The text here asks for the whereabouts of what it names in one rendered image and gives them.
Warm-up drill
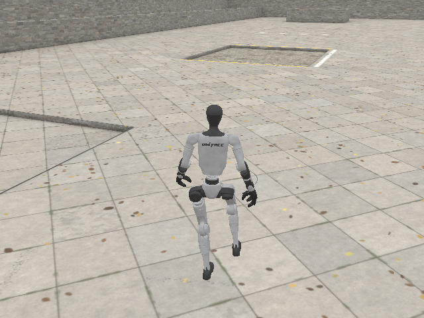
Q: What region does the left robot upper arm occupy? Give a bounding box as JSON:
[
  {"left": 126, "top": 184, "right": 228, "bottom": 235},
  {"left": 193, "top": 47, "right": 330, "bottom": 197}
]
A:
[{"left": 180, "top": 132, "right": 200, "bottom": 168}]

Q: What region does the robot left forearm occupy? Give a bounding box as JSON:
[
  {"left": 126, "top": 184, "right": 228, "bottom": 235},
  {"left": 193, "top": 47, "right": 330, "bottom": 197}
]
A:
[{"left": 177, "top": 158, "right": 187, "bottom": 178}]

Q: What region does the left robot foot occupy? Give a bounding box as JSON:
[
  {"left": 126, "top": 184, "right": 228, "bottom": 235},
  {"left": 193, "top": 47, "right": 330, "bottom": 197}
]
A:
[{"left": 203, "top": 262, "right": 214, "bottom": 280}]

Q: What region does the right robot hand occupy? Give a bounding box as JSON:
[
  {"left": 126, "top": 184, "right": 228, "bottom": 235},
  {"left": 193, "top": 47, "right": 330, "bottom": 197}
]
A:
[{"left": 242, "top": 190, "right": 257, "bottom": 207}]

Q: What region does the right robot upper arm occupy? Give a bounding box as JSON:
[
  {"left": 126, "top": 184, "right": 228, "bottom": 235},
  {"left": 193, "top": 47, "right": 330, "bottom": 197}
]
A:
[{"left": 227, "top": 134, "right": 246, "bottom": 172}]

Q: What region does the robot right thigh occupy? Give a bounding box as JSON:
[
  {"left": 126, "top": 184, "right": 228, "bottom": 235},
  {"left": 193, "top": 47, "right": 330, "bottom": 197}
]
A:
[{"left": 221, "top": 184, "right": 237, "bottom": 215}]

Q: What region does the left robot hand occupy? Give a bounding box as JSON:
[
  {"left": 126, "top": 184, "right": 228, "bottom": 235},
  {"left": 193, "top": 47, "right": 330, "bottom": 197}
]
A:
[{"left": 176, "top": 176, "right": 191, "bottom": 187}]

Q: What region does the robot right forearm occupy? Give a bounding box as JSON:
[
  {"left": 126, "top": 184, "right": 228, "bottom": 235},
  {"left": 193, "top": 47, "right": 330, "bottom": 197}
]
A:
[{"left": 240, "top": 161, "right": 255, "bottom": 191}]

